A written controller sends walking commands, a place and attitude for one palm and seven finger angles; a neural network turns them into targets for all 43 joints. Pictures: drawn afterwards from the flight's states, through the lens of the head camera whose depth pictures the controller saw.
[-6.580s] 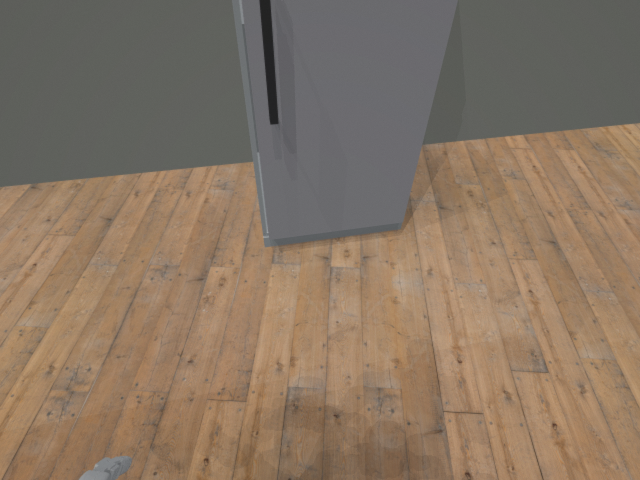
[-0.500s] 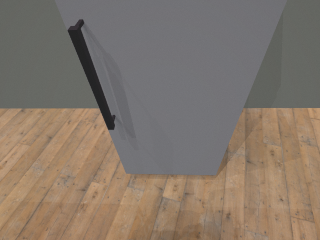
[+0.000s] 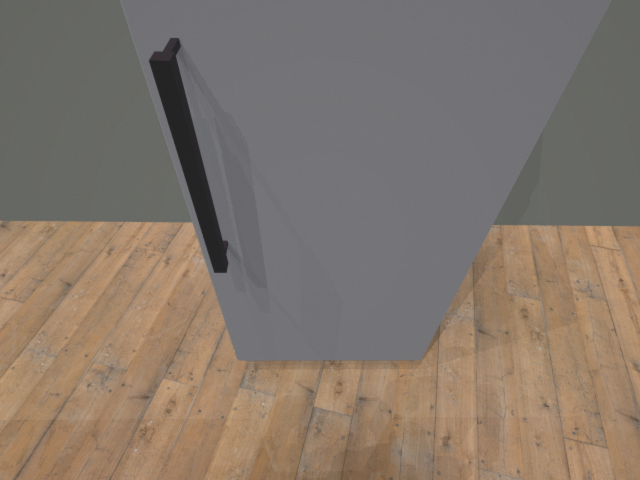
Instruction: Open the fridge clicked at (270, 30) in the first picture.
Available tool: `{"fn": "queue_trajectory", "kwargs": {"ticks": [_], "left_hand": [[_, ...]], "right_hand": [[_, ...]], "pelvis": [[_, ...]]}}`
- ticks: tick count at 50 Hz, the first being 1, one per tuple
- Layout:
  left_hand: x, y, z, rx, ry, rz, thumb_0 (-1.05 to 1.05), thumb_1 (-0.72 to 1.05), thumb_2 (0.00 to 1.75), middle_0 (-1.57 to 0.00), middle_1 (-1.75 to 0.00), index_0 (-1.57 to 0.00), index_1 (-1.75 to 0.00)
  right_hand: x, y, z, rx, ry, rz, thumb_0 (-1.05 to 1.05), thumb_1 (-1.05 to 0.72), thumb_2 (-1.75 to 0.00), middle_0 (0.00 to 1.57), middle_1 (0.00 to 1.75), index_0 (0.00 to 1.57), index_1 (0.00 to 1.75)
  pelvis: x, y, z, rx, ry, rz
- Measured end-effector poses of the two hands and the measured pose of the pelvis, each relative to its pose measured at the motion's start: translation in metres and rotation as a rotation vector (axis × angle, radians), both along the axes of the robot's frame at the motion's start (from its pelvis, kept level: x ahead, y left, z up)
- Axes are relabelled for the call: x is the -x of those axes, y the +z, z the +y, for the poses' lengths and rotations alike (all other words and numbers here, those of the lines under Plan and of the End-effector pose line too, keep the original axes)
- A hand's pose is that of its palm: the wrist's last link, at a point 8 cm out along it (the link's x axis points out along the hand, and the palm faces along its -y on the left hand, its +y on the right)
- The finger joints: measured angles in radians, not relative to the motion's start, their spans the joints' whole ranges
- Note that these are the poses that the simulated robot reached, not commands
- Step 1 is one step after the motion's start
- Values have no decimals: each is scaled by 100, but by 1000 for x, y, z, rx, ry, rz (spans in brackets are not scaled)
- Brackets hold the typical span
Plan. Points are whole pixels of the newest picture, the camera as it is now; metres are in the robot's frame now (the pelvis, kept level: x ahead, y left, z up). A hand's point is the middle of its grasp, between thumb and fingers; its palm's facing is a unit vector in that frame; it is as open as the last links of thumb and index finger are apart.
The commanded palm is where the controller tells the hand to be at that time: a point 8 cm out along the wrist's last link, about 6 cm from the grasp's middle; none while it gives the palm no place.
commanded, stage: come to a stop and stand still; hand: left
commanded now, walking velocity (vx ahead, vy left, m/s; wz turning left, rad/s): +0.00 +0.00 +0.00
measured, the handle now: (202, 179) +0.52 +0.22 +0.08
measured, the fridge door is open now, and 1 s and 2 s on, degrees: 0 0 0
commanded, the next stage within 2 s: look again from close up in 0.30 s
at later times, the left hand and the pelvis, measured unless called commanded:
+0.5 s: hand out of the picture -0.01 +0.17 -0.18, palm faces +0.01 -0.98 -0.20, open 7.4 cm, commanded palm none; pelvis -0.02 +0.00 +0.00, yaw +0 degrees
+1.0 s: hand out of the picture -0.09 +0.19 -0.18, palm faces +0.04 -0.98 -0.19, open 7.4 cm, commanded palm none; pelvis -0.07 +0.02 -0.01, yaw +1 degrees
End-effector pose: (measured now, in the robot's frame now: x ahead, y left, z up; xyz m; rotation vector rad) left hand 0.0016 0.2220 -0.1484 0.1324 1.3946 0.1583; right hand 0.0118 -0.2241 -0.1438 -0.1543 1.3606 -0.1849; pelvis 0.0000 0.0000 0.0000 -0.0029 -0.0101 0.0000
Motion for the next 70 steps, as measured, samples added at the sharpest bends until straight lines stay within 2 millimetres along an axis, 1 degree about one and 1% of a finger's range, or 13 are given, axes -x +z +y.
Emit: {"fn": "queue_trajectory", "kwargs": {"ticks": [4,7,11,15,20,23,28,33,43,49,54,60,70], "left_hand": [[-11,2,1,-11,-7,-16,1,93,90,-19,-30,-19,-30],[-15,3,0,-16,-10,-24,1,93,90,-19,-30,-19,-30],[-15,4,-1,-18,-11,-25,1,93,90,-19,-30,-19,-30],[-10,3,-4,-15,-9,-16,1,93,90,-19,-30,-19,-30],[2,3,-8,-6,-1,0,1,92,90,-19,-30,-19,-30],[12,1,-8,-13,-20,-7,1,92,90,-20,-30,-19,-30],[32,-4,-1,-5,-26,-7,1,92,90,-20,-30,-20,-30],[44,-6,6,3,-24,-38,1,91,90,-20,-30,-20,-30],[76,-4,17,-1,-15,-33,1,91,90,-19,-30,-19,-30],[97,-3,17,-4,4,9,1,91,90,-19,-30,-19,-30],[106,-2,11,3,16,36,1,91,90,-19,-30,-19,-30],[103,-3,0,23,19,45,1,91,90,-19,-30,-19,-30],[75,-5,-13,42,2,-3,1,91,90,-20,-30,-19,-30]], "right_hand": [[9,-1,3,-15,-5,33,1,-93,-90,20,30,20,30],[16,-2,6,-29,-7,56,1,-93,-90,20,30,20,30],[24,-3,10,-45,-11,76,1,-92,-90,20,30,20,30],[29,-3,12,-53,-14,84,1,-91,-90,20,30,20,30],[33,-2,12,-52,-15,81,1,-91,-90,20,30,20,30],[32,-4,8,-43,-3,60,1,-92,-90,20,30,20,30],[33,-3,4,-9,-4,-25,1,-92,-90,20,30,20,30],[40,-2,11,-11,14,-66,1,-92,-90,19,30,20,30],[70,-1,20,-26,25,-47,1,-92,-90,20,30,20,30],[87,-3,21,-33,22,-2,1,-91,-90,20,30,20,30],[94,-4,20,-39,18,28,1,-91,-90,20,30,20,30],[94,-4,21,-45,13,41,1,-91,-90,19,30,20,30],[82,-3,24,-59,9,30,1,-91,-90,19,30,20,30]], "pelvis": [[-3,1,-2,1,0,-3],[-4,1,-4,1,0,-6],[-4,2,-6,1,0,-9],[-2,2,-7,2,0,-12],[1,3,-7,2,-1,-17],[10,-1,-4,14,-3,-10],[25,-5,5,3,0,-28],[40,-6,11,-1,-2,-49],[62,-5,18,-6,2,-37],[66,-5,17,-7,8,-28],[66,-5,15,-8,10,-21],[63,-4,11,-8,9,-16],[55,-3,6,-8,6,-18]]}}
